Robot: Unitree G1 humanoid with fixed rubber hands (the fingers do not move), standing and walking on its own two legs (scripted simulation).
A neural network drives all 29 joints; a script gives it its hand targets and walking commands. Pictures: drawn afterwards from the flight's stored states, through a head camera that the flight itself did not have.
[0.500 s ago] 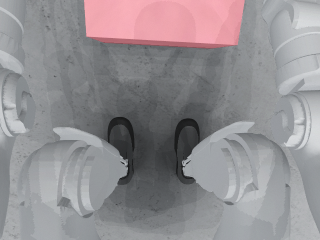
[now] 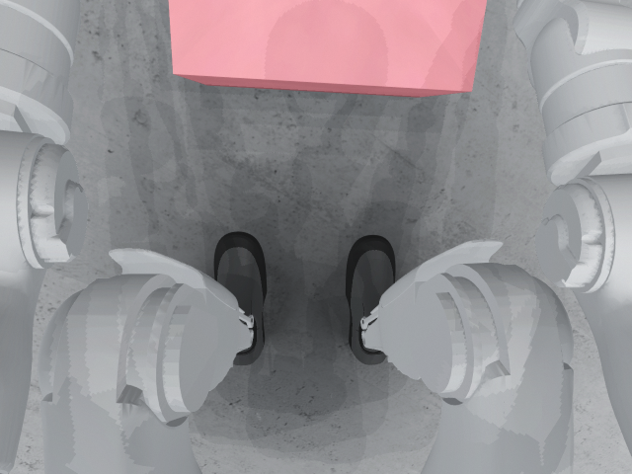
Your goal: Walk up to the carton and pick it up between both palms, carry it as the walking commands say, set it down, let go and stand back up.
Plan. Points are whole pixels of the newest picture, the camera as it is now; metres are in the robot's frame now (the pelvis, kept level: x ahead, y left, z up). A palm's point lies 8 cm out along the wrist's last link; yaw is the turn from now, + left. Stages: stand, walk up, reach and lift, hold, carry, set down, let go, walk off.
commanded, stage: reach and lift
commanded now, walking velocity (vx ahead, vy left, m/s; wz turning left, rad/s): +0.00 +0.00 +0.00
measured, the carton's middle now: out of the picture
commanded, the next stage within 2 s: none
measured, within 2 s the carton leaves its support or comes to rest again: leaves its support in 1.18 s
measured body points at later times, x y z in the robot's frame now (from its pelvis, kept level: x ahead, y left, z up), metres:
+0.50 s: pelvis +0.00 +0.00 +0.01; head +0.39 +0.01 +0.22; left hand +0.59 +0.18 -0.19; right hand +0.58 -0.18 -0.18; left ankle +0.12 +0.10 -0.30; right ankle +0.11 -0.10 -0.30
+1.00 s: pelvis +0.01 +0.00 +0.00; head +0.39 +0.02 +0.22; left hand +0.59 +0.19 -0.19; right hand +0.58 -0.19 -0.18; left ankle +0.12 +0.10 -0.30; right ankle +0.11 -0.10 -0.30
